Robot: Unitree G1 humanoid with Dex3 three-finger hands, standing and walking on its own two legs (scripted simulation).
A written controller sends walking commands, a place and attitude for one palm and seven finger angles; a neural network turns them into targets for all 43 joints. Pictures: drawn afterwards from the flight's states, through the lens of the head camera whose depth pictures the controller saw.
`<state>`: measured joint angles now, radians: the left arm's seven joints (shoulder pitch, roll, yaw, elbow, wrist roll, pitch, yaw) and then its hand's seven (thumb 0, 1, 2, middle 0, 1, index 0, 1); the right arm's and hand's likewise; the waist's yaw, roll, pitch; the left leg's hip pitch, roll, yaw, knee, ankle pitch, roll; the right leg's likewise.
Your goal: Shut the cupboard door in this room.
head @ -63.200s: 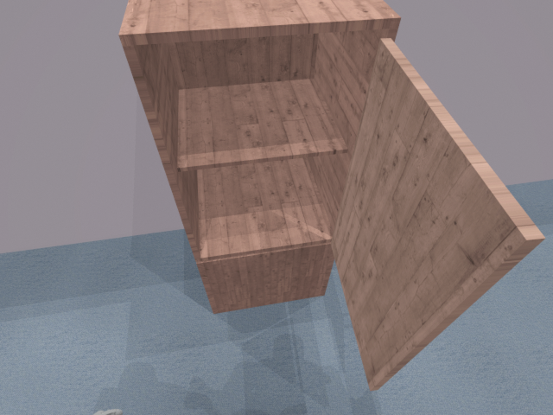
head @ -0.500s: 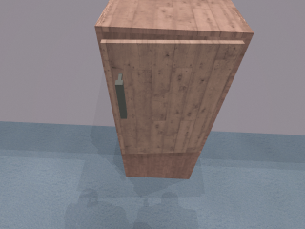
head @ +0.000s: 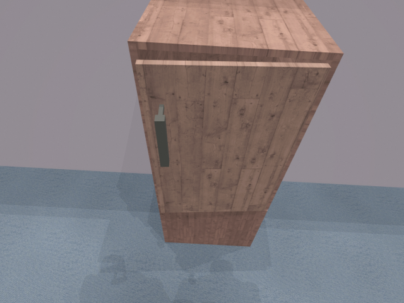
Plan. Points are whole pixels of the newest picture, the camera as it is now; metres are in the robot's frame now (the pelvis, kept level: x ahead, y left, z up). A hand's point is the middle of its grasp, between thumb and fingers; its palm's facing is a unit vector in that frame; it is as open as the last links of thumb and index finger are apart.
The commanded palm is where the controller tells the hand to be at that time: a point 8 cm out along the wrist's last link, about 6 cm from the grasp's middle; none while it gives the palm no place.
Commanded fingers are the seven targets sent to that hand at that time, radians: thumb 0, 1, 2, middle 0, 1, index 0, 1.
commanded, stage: shuffle to correct the standing spot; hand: left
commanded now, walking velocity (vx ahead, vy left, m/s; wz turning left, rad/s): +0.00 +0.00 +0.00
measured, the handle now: (163, 136) +0.46 +0.12 +0.07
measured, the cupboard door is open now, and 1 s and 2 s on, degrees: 5 5 5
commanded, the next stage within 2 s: come to a stop and stand still in 0.80 s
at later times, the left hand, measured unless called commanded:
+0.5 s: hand out of the picture -0.03 +0.14 -0.18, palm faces +0.09 -0.98 -0.20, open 7.4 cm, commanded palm none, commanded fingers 0.00 0.90 0.90 -0.20 -0.30 -0.20 -0.30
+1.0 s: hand out of the picture +0.06 +0.08 -0.17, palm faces +0.11 -0.98 -0.18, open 7.4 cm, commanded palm none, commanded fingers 0.00 0.90 0.90 -0.20 -0.30 -0.20 -0.30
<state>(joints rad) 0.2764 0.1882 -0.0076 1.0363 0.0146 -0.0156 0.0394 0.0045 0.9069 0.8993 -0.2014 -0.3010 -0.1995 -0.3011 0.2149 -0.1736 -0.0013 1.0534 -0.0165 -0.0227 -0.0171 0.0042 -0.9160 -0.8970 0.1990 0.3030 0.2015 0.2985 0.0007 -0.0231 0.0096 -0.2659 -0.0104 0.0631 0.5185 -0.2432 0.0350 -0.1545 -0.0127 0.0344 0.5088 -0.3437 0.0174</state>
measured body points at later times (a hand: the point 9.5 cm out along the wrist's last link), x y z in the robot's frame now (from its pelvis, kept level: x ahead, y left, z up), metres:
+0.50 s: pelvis +0.01 -0.04 +0.00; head +0.04 -0.03 +0.45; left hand -0.03 +0.19 -0.16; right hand +0.04 -0.27 -0.16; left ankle +0.02 +0.09 -0.73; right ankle -0.04 -0.13 -0.73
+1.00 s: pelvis +0.02 -0.11 +0.00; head +0.05 -0.10 +0.45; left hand +0.05 +0.13 -0.15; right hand +0.07 -0.35 -0.14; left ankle +0.02 +0.03 -0.73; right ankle +0.04 -0.28 -0.70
